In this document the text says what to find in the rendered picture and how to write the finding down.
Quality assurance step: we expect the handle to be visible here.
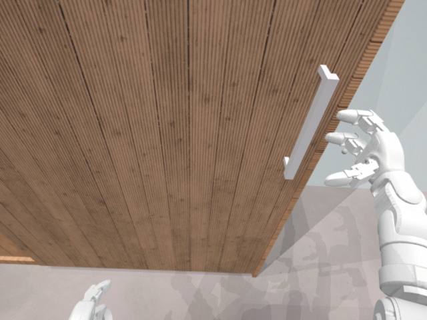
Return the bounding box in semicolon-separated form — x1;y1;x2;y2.
283;65;339;179

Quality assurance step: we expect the wardrobe door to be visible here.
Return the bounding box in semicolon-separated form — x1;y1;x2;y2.
0;231;29;257
0;0;390;273

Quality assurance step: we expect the right robot hand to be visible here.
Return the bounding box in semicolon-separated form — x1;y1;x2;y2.
324;109;405;189

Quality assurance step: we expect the right robot upper arm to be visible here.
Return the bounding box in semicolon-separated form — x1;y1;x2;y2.
373;297;427;320

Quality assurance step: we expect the robot right forearm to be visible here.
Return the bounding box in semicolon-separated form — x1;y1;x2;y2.
370;171;427;306

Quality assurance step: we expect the left robot hand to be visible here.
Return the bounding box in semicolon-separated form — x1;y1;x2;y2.
69;279;113;320

